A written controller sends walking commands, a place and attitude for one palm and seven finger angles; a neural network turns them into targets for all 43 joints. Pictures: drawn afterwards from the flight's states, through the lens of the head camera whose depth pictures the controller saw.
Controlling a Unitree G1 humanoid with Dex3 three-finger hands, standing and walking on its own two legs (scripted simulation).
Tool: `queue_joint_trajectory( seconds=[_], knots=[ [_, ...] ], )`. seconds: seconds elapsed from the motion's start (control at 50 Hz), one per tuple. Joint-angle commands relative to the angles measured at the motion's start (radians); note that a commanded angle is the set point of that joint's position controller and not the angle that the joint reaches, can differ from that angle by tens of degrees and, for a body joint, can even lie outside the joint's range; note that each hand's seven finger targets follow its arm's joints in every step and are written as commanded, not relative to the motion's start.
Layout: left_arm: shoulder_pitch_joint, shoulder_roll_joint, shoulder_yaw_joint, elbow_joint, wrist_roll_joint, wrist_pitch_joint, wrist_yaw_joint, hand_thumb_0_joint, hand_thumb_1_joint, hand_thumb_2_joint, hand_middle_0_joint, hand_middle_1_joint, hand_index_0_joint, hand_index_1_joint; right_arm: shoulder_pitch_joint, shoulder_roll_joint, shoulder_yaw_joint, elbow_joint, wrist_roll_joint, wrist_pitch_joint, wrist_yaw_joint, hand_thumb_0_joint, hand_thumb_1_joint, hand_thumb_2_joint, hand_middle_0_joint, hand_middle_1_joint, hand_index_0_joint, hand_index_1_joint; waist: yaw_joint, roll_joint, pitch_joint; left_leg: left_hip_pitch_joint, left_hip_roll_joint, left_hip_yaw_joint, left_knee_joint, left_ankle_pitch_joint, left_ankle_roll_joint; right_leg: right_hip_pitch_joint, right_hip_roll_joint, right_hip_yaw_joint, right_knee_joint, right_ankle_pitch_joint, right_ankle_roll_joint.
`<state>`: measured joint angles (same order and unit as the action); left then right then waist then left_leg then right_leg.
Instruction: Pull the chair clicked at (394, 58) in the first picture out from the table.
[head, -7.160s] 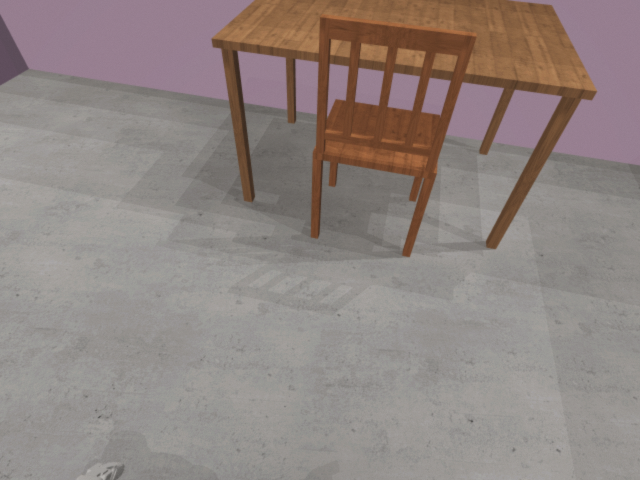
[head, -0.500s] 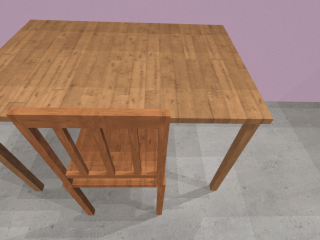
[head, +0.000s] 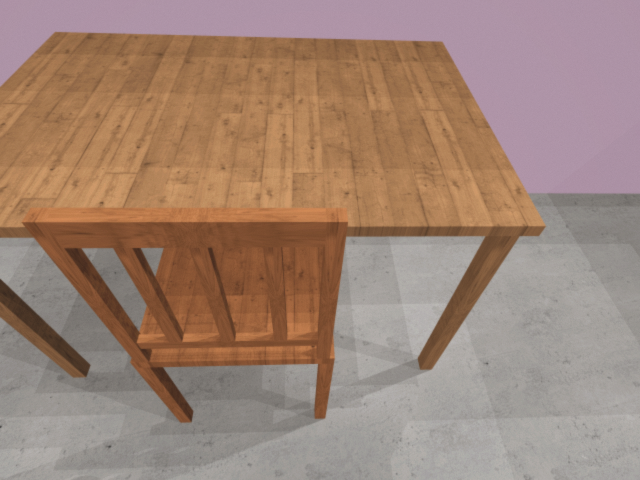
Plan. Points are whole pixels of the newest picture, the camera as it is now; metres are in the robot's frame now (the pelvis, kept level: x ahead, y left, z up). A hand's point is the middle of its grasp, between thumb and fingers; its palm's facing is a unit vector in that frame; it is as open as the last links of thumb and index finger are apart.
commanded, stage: raise the hand toward the chair's back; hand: left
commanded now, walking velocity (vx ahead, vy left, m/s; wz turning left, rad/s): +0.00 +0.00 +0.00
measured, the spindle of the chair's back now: (216, 297) +0.41 +0.20 -0.10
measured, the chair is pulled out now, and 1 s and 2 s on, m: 0.00 0.00 0.00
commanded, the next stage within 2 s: none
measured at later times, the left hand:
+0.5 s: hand (214, 461) +0.16 +0.14 -0.07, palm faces +0.07 -1.00 +0.01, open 9.0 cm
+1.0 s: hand (193, 433) +0.18 +0.17 -0.05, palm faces +0.12 -0.99 -0.06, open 13.4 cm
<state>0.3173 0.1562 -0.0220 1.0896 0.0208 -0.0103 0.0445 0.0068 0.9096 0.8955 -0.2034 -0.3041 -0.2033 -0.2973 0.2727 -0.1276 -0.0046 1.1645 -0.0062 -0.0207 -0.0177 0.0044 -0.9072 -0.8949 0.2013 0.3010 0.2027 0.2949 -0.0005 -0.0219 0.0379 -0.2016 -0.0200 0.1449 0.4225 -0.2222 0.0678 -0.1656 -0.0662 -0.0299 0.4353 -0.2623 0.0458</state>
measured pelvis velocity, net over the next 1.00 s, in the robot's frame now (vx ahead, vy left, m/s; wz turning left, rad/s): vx -0.02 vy -0.05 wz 0.07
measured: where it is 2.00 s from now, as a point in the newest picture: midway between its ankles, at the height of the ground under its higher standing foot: outside the picture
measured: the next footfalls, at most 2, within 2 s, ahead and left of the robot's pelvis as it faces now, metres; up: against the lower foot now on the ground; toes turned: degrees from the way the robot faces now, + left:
none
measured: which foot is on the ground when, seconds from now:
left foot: down 0.00-1.00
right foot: down 0.00-1.00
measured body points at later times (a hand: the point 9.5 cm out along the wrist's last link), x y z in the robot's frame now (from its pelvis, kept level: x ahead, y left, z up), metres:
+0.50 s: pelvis -0.04 -0.04 -0.09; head +0.00 -0.02 +0.36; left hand +0.15 +0.20 -0.07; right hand +0.20 -0.29 -0.11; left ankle +0.01 +0.07 -0.74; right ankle -0.01 -0.14 -0.74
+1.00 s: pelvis -0.02 -0.05 -0.09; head +0.06 -0.04 +0.35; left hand +0.17 +0.22 -0.05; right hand +0.14 -0.28 -0.20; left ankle +0.01 +0.07 -0.74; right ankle -0.02 -0.14 -0.74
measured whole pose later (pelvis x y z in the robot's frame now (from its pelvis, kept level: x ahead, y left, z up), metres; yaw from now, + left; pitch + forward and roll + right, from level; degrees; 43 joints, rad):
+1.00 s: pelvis -0.02 -0.05 -0.09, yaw +4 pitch +17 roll -1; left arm 0.40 0.22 0.23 0.03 -0.29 -0.43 -0.28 0.01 0.05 0.53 -0.12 -0.17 -0.12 -0.16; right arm 0.24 -0.21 -0.03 0.64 0.02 -0.21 -0.06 0.01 -0.90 -0.89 0.21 0.30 0.21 0.30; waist -0.02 0.03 -0.15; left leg -0.97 0.05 0.01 1.16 -0.49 0.00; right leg -0.89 0.00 -0.13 1.14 -0.56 -0.05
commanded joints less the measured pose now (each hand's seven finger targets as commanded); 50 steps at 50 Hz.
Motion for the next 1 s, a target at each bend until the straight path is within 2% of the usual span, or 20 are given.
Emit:
queue_joint_trajectory(
  seconds=[0.0,0.06,0.08,0.1,0.12,0.14,0.16,0.2,0.22,0.24,0.28,0.32,0.34,0.42,0.5,0.62,0.68,0.76,0.86,0.98],
  knots=[
    [0.082,0.078,0.015,-0.026,-0.003,-0.011,0.010,0.000,0.900,0.900,-0.200,-0.300,-0.200,-0.300,0.064,-0.106,-0.023,-0.020,0.003,-0.016,-0.003,0.000,-0.900,-0.900,0.200,0.300,0.200,0.300,0.000,0.015,0.027,0.044,0.144,-0.189,-0.111,0.055,-0.011,-0.107,-0.043,0.060,-0.066,0.055,-0.052],
    [0.092,0.072,0.014,-0.026,-0.003,-0.010,0.010,0.000,0.900,0.900,-0.200,-0.300,-0.200,-0.300,0.070,-0.102,-0.023,-0.018,0.002,-0.015,-0.003,0.000,-0.900,-0.900,0.200,0.300,0.200,0.300,0.001,0.034,0.025,0.041,0.147,-0.192,-0.118,0.032,-0.010,-0.115,-0.040,0.061,-0.062,0.043,-0.055],
    [0.068,0.099,0.013,0.005,0.013,-0.012,0.035,0.000,0.900,0.900,-0.200,-0.300,-0.200,-0.300,0.016,-0.164,-0.015,-0.107,0.004,-0.008,0.001,0.000,-0.900,-0.900,0.200,0.300,0.200,0.300,-0.008,0.024,0.069,-0.065,0.172,-0.158,0.015,0.167,-0.046,-0.102,-0.053,0.040,-0.038,0.062,-0.060],
    [-0.601,0.285,0.108,-1.544,-0.164,-0.208,0.048,0.000,0.877,0.890,-0.198,-0.296,-0.198,-0.296,0.039,-0.305,-0.038,-0.496,0.056,-0.155,-0.037,0.000,-0.900,-0.900,0.200,0.300,0.200,0.300,-0.116,0.202,-0.439,0.275,0.057,-0.178,-0.030,0.209,-0.089,-0.079,0.069,-0.060,0.064,0.169,-0.070],
    [-0.452,0.383,0.178,-1.514,-0.122,-0.185,0.107,0.000,0.853,0.880,-0.195,-0.293,-0.195,-0.293,-0.050,-0.226,0.010,-0.431,0.056,-0.242,-0.074,0.000,-0.900,-0.900,0.200,0.300,0.200,0.300,-0.055,0.245,-0.427,0.283,0.122,-0.196,-0.061,0.171,-0.121,-0.154,0.062,-0.048,0.174,0.009,-0.069],
    [0.012,0.096,0.013,-1.256,-0.108,-0.060,0.117,0.000,0.830,0.870,-0.193,-0.289,-0.193,-0.289,-0.040,-0.194,-0.003,-0.453,0.057,-0.303,-0.060,0.000,-0.900,-0.900,0.200,0.300,0.200,0.300,-0.034,0.212,-0.279,0.165,0.129,-0.248,-0.117,0.098,-0.134,-0.278,0.074,-0.059,0.242,-0.129,-0.075],
    [0.123,-0.064,-0.083,-1.083,-0.148,0.003,0.111,0.000,0.807,0.860,-0.191,-0.285,-0.191,-0.285,-0.027,-0.194,-0.008,-0.397,0.068,-0.319,-0.054,0.000,-0.900,-0.900,0.200,0.300,0.200,0.300,-0.045,0.135,-0.118,0.029,0.096,-0.230,-0.097,-0.026,-0.104,-0.300,0.056,-0.055,0.248,-0.101,-0.066],
    [-0.014,0.049,0.014,-1.167,-0.174,-0.096,0.088,0.000,0.760,0.840,-0.186,-0.278,-0.186,-0.278,-0.047,-0.258,-0.033,-0.472,0.050,-0.338,-0.051,0.000,-0.900,-0.900,0.200,0.300,0.200,0.300,-0.069,0.095,-0.030,-0.135,0.059,-0.234,0.038,-0.175,-0.074,-0.322,0.056,-0.073,0.139,-0.094,-0.061],
    [0.029,0.065,0.060,-1.107,-0.170,-0.146,0.070,0.000,0.737,0.830,-0.184,-0.274,-0.184,-0.274,-0.045,-0.264,-0.041,-0.507,0.036,-0.335,-0.043,0.000,-0.900,-0.900,0.200,0.300,0.200,0.300,-0.074,0.015,-0.036,-0.191,0.038,-0.222,0.109,-0.178,-0.070,-0.355,0.062,-0.083,0.139,-0.112,-0.065],
    [0.075,-0.008,0.031,-0.995,-0.173,-0.210,0.031,0.000,0.713,0.820,-0.181,-0.271,-0.181,-0.271,-0.060,-0.259,-0.049,-0.524,0.022,-0.325,-0.031,0.000,-0.900,-0.900,0.200,0.300,0.200,0.300,-0.073,-0.160,-0.020,-0.267,0.042,-0.219,0.182,-0.188,-0.072,-0.442,0.072,-0.103,0.188,-0.163,-0.065],
    [0.210,-0.065,0.054,-0.890,-0.220,-0.370,-0.082,0.000,0.667,0.800,-0.177,-0.263,-0.177,-0.263,-0.113,-0.255,-0.070,-0.588,0.014,-0.320,-0.007,0.000,-0.900,-0.900,0.200,0.300,0.200,0.300,-0.004,-0.285,-0.067,-0.434,0.036,-0.184,0.316,-0.213,-0.082,-0.574,0.069,-0.098,0.311,-0.281,-0.069],
    [0.327,0.034,0.188,-0.855,-0.251,-0.526,-0.205,0.000,0.620,0.780,-0.172,-0.256,-0.172,-0.256,-0.125,-0.249,-0.090,-0.634,0.022,-0.303,0.029,0.000,-0.900,-0.900,0.200,0.300,0.200,0.300,0.063,-0.161,-0.159,-0.509,0.020,-0.155,0.408,-0.142,-0.095,-0.564,0.064,-0.062,0.401,-0.231,-0.089],
    [0.317,0.048,0.195,-0.868,-0.261,-0.591,-0.265,0.000,0.597,0.770,-0.170,-0.252,-0.170,-0.252,-0.144,-0.250,-0.092,-0.669,0.023,-0.296,0.044,0.000,-0.900,-0.900,0.200,0.300,0.200,0.300,0.061,-0.091,-0.186,-0.531,0.017,-0.149,0.452,-0.119,-0.095,-0.584,0.062,-0.057,0.454,-0.196,-0.093],
    [0.209,0.182,0.300,-1.037,-0.254,-0.551,-0.283,0.000,0.503,0.730,-0.160,-0.238,-0.160,-0.238,-0.186,-0.254,-0.094,-0.794,0.036,-0.230,0.044,0.000,-0.900,-0.900,0.200,0.300,0.200,0.300,0.089,0.070,-0.302,-0.596,0.009,-0.126,0.509,-0.182,-0.071,-0.596,0.064,-0.022,0.535,-0.212,-0.090],
    [0.012,0.209,0.297,-1.435,-0.281,-0.607,-0.205,0.000,0.410,0.690,-0.151,-0.223,-0.151,-0.223,-0.145,-0.220,-0.083,-0.826,0.025,-0.223,0.000,0.000,-0.900,-0.900,0.200,0.300,0.200,0.300,0.018,0.149,-0.407,-0.561,0.026,-0.137,0.601,-0.152,-0.041,-0.620,0.069,0.045,0.511,-0.217,-0.084],
    [-0.070,0.175,0.179,-1.314,-0.302,-0.648,-0.335,0.000,0.270,0.630,-0.137,-0.201,-0.137,-0.201,-0.113,-0.237,-0.051,-0.729,0.023,-0.273,-0.035,0.000,-0.900,-0.900,0.200,0.300,0.200,0.300,-0.090,0.098,-0.333,-0.690,0.044,-0.171,0.738,-0.174,-0.029,-0.715,0.069,0.110,0.494,-0.250,-0.066],
    [-0.017,0.220,0.234,-1.216,-0.338,-0.524,-0.430,0.000,0.200,0.600,-0.130,-0.190,-0.130,-0.190,-0.115,-0.247,-0.048,-0.722,0.045,-0.276,-0.051,0.000,-0.900,-0.900,0.200,0.300,0.200,0.300,-0.055,0.059,-0.386,-0.723,0.040,-0.169,0.742,-0.156,-0.027,-0.614,0.048,0.147,0.459,-0.230,-0.050],
    [0.055,0.253,0.365,-1.245,-0.378,-0.395,-0.421,0.000,0.107,0.560,-0.121,-0.175,-0.121,-0.175,-0.136,-0.224,-0.058,-0.732,0.049,-0.259,-0.057,0.000,-0.900,-0.900,0.200,0.300,0.200,0.300,0.009,0.009,-0.505,-0.699,0.037,-0.173,0.710,-0.049,-0.031,-0.427,0.017,0.160,0.468,0.003,-0.016],
    [0.108,0.201,0.360,-1.271,-0.352,-0.440,-0.319,0.000,-0.010,0.510,-0.109,-0.157,-0.109,-0.157,-0.133,-0.191,-0.071,-0.705,0.032,-0.259,-0.045,0.000,-0.900,-0.900,0.200,0.300,0.200,0.300,0.017,-0.001,-0.471,-0.644,0.042,-0.177,0.649,0.026,-0.040,-0.446,0.033,0.073,0.515,0.136,-0.030],
    [0.090,0.186,0.305,-1.209,-0.328,-0.513,-0.325,0.000,-0.150,0.450,-0.095,-0.135,-0.095,-0.135,-0.112,-0.223,-0.079,-0.698,0.032,-0.260,-0.040,0.000,-0.900,-0.900,0.200,0.300,0.200,0.300,-0.010,0.009,-0.413,-0.636,0.039,-0.168,0.640,-0.023,-0.035,-0.548,0.045,0.051,0.514,-0.005,-0.045]
  ],
)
